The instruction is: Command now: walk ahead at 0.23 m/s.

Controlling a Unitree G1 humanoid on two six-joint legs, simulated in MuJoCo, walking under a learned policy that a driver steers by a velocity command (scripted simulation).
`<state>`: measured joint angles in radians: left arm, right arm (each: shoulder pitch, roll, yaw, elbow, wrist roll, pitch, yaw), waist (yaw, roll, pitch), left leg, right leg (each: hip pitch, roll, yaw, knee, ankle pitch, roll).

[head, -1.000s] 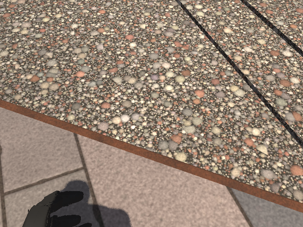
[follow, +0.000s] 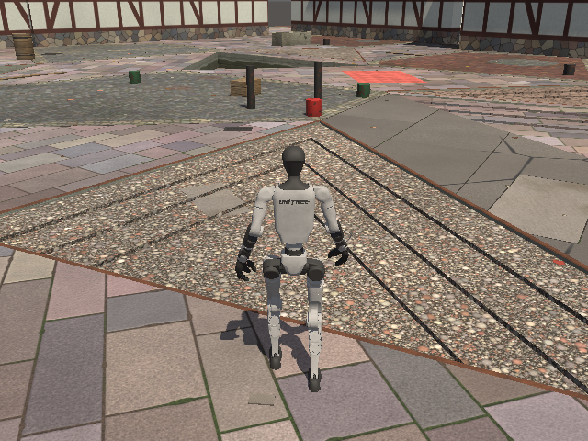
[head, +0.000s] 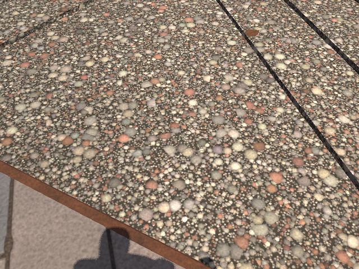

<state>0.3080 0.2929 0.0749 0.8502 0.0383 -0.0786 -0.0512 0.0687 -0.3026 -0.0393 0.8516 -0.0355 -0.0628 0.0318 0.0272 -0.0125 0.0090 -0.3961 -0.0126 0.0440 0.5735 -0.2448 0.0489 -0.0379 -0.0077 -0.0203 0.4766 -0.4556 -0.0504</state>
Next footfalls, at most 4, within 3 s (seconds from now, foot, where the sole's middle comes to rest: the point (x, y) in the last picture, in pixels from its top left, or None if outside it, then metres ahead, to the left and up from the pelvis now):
0.58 right None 0.37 -0.14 -0.77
1.32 left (156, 216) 0.79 0.16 -0.92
1.70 right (183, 158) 1.13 0.04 -0.92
2.22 left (109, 156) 1.13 0.42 -0.92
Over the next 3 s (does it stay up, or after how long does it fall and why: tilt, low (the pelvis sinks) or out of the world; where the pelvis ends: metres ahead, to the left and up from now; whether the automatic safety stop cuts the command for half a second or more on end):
stays up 1.46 0.46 -0.14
